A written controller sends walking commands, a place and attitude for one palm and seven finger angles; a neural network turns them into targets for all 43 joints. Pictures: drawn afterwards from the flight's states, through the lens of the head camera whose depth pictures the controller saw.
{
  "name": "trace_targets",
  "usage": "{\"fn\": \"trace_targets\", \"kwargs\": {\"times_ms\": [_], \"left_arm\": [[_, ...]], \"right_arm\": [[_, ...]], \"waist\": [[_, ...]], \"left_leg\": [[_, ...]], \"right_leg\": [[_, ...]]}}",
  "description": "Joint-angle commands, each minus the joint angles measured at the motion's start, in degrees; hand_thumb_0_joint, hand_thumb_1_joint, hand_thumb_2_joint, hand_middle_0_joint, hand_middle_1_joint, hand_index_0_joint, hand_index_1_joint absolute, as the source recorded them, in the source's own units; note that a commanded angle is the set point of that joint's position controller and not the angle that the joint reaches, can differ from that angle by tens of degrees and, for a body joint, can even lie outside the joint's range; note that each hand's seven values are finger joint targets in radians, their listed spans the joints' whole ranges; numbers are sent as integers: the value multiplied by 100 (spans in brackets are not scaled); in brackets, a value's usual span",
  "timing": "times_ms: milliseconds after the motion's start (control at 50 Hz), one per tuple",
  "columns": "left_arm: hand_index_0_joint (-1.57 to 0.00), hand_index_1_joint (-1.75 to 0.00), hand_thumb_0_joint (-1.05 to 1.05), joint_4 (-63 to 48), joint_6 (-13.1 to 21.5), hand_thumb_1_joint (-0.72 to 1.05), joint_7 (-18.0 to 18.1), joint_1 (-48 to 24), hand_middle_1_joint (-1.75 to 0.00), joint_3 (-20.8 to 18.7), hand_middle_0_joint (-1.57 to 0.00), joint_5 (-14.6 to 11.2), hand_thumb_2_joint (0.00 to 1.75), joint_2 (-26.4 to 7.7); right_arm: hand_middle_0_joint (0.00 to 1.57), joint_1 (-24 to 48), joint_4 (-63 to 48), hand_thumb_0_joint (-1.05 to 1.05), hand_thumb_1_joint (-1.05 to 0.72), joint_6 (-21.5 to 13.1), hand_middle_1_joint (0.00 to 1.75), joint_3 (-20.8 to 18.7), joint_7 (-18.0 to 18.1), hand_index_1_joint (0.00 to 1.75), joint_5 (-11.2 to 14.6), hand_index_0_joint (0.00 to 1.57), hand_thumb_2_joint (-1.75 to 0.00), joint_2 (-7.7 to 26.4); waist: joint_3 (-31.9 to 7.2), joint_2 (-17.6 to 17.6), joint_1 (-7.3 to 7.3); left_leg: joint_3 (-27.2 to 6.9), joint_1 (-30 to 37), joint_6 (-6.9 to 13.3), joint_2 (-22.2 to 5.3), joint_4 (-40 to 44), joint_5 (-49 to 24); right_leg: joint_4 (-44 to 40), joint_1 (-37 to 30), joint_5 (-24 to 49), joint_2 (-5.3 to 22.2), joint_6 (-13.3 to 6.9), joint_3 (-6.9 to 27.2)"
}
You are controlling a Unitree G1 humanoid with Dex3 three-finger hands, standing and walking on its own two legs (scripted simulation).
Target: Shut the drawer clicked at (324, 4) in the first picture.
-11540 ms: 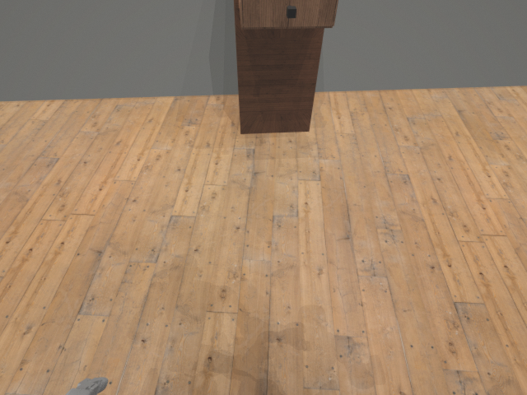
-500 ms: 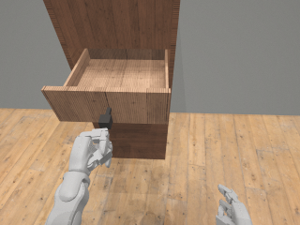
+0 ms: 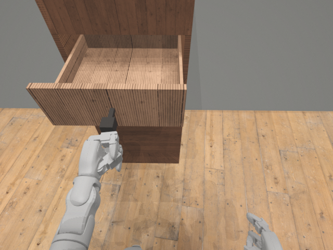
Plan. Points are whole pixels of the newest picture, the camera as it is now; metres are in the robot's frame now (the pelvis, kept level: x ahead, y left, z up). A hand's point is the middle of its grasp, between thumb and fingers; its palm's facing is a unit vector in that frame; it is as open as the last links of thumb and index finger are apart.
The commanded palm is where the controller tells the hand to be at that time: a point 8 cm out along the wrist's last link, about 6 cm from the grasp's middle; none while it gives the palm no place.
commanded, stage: bring the fist close to the handle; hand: left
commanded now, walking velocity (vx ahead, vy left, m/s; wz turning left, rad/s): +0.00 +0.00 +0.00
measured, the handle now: (109, 120) +0.41 +0.17 +0.07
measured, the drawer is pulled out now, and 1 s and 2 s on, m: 0.24 0.23 0.11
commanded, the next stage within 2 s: push the drawer shut in 0.40 s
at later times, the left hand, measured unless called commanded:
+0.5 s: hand (123, 153) +0.32 +0.12 +0.06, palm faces -0.02 -1.00 -0.01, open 3.2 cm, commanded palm +0.30 +0.17 +0.06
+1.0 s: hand (123, 138) +0.36 +0.12 +0.06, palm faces -0.01 -1.00 -0.02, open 3.3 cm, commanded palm +0.35 +0.18 +0.06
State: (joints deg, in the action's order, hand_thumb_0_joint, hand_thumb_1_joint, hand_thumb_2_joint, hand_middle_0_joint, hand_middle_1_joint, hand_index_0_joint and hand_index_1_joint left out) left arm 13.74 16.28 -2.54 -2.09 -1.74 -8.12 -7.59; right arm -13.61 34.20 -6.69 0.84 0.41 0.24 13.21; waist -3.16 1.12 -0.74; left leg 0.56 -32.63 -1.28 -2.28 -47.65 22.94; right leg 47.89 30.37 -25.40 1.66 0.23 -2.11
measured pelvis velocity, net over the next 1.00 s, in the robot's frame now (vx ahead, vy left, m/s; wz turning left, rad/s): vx -0.01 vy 0.00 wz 0.00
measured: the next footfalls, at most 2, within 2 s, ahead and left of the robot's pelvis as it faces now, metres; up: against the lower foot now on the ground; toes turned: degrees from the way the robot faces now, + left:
none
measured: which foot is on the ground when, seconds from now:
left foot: down 0.00-1.00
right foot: down 0.00-1.00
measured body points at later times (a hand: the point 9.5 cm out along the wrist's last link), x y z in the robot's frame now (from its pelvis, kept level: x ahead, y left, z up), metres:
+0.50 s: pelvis +0.00 +0.00 +0.00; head +0.04 -0.01 +0.44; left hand +0.32 +0.17 +0.06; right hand +0.14 -0.24 -0.11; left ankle +0.01 +0.13 -0.70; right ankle -0.01 -0.12 -0.70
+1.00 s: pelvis -0.01 +0.00 -0.01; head +0.04 -0.01 +0.44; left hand +0.35 +0.18 +0.07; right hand +0.11 -0.25 -0.12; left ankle +0.01 +0.13 -0.70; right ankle -0.01 -0.12 -0.70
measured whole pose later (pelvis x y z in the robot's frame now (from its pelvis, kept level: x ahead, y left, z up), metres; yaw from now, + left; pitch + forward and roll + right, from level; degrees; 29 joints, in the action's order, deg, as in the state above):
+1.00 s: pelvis -0.01 +0.00 -0.01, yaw +0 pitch +10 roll +0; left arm 29.0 19.6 -3.0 -16.5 -4.9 -8.1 -9.0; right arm -15.3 35.4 -2.5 0.6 0.6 0.7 13.7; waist -4.4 1.3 -1.8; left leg 0.2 -36.8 -1.4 -2.7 -49.8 23.0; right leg 49.7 34.4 -25.2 1.1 0.0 -2.3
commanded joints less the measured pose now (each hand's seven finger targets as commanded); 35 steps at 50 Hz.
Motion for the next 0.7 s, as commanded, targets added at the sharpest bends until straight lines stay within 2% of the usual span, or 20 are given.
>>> {"fn": "trace_targets", "kwargs": {"times_ms": [0,20,40,100,140,200,240,280,320,340,380,400,420,440,480,540,580,620,640,680], "left_arm": [[-140,-160,0,-1022,590,90,4,-1511,-160,-266,-140,-18,90,-448],[-140,-160,0,-1081,619,90,20,-1437,-160,-375,-140,-12,90,-542],[-140,-160,0,-1076,616,90,27,-1292,-160,-356,-140,-2,90,-577],[-140,-160,0,-1177,599,90,36,-1486,-160,-270,-140,-43,90,-483],[-140,-160,0,-1059,568,90,57,-1404,-160,-269,-140,-34,90,-516],[-140,-160,0,-1039,562,90,50,-1503,-160,-290,-140,-62,90,-480],[-140,-160,0,-967,538,90,45,-1442,-160,-378,-140,-59,90,-611],[-140,-160,0,-1014,556,90,31,-1643,-160,-175,-140,-41,90,-418],[-140,-160,0,-974,565,90,51,-1742,-160,-224,-140,-45,90,-458],[-140,-160,0,-959,565,90,50,-1751,-160,-183,-140,-41,90,-461],[-140,-160,0,-1006,568,90,41,-1593,-160,-113,-140,-61,90,-329],[-140,-160,0,-1021,577,90,62,-1648,-160,-238,-140,-48,90,-479],[-140,-160,0,-989,553,90,63,-1566,-160,-173,-140,-38,90,-398],[-140,-160,0,-916,540,90,83,-1566,-160,-249,-140,-16,90,-523],[-140,-160,0,-975,528,90,88,-1604,-160,-123,-140,-13,90,-366],[-140,-160,0,-822,542,90,156,-1968,-160,-391,-140,9,90,-687],[-140,-160,0,-848,573,90,160,-2228,-160,-322,-140,16,90,-582],[-140,-160,0,-689,586,90,145,-2331,-160,-305,-140,-3,90,-539],[-140,-160,0,-571,580,90,129,-2402,-160,-287,-140,-5,90,-558],[-140,-160,0,-492,594,90,92,-2467,-160,-344,-140,-17,90,-569]], "right_arm": [[20,153,-742,0,-90,-186,30,-304,31,30,23,20,-90,676],[20,141,-763,0,-90,-165,30,-310,24,30,25,20,-90,675],[20,136,-806,0,-90,-141,30,-311,23,30,17,20,-90,700],[20,151,-827,0,-90,-90,30,-301,23,30,54,20,-90,661],[20,123,-840,0,-90,-60,30,-303,35,30,48,20,-90,698],[20,138,-831,0,-90,-25,30,-299,39,30,66,20,-90,685],[20,128,-849,0,-90,-9,30,-292,45,30,63,20,-90,709],[20,158,-861,0,-90,1,30,-280,45,30,74,20,-90,673],[20,140,-832,0,-90,1,30,-285,50,30,79,20,-90,683],[20,124,-841,0,-90,0,30,-287,55,30,72,20,-90,696],[20,134,-871,0,-90,-16,30,-295,45,30,73,20,-90,668],[20,121,-857,0,-90,-10,30,-293,46,30,73,20,-90,687],[20,126,-868,0,-90,-1,30,-290,39,30,69,20,-90,677],[20,104,-869,0,-90,16,30,-288,40,30,70,20,-90,703],[20,137,-892,0,-90,28,30,-279,26,30,71,20,-90,666],[20,101,-824,0,-90,69,30,-280,55,30,54,20,-90,714],[20,145,-817,0,-90,72,30,-265,61,30,58,20,-90,673],[20,128,-776,0,-90,72,30,-274,66,30,65,20,-90,674],[20,78,-751,0,-90,78,30,-271,70,30,58,20,-90,691],[20,66,-730,0,-90,83,30,-281,67,30,56,20,-90,690]], "waist": [[-1658,-109,-54],[-1794,-57,10],[-1839,-267,13],[-1766,-82,-43],[-1689,-444,-69],[-1646,-216,-56],[-1612,-313,-56],[-1583,-196,-98],[-1579,-136,-118],[-1593,-281,-139],[-1701,-172,-81],[-1716,-141,-71],[-1717,-158,-74],[-1657,-301,-85],[-1617,-189,-91],[-1572,-426,-128],[-1649,-137,-133],[-1650,-74,-155],[-1637,-300,-205],[-1800,-80,-147]], "left_leg": [[87,794,167,236,356,-1600],[84,834,154,235,378,-1685],[88,789,189,224,370,-1701],[95,823,174,212,401,-1662],[76,694,202,198,406,-1593],[94,713,187,219,444,-1435],[97,639,203,218,437,-1385],[96,671,199,228,450,-1272],[83,718,189,219,440,-1239],[69,700,213,211,424,-1241],[80,780,199,215,441,-1299],[62,772,183,212,443,-1362],[72,784,187,214,445,-1378],[51,717,203,200,448,-1355],[80,748,198,221,447,-1343],[69,622,218,219,415,-1260],[87,696,201,236,419,-1230],[95,729,192,235,381,-1306],[73,681,215,227,366,-1302],[90,736,196,243,364,-1380]], "right_leg": [[-468,-361,2209,-178,-79,-17],[-430,-468,2265,-181,-99,-28],[-427,-522,2283,-194,-82,-21],[-457,-464,2265,-199,-86,-30],[-473,-472,2196,-221,-62,-35],[-523,-416,2035,-212,-76,-19],[-539,-435,1972,-220,-68,-13],[-555,-350,1852,-217,-70,-3],[-562,-279,1782,-228,-79,-25],[-561,-280,1765,-237,-67,-16],[-553,-334,1848,-230,-74,-28],[-518,-354,1901,-231,-90,-38],[-522,-349,1929,-235,-83,-39],[-517,-338,1864,-245,-79,-50],[-535,-327,1916,-231,-75,-35],[-560,-330,1837,-237,-63,11],[-554,-307,1830,-220,-74,23],[-551,-269,1921,-228,-82,24],[-550,-279,1924,-239,-64,17],[-525,-328,2038,-226,-81,36]]}}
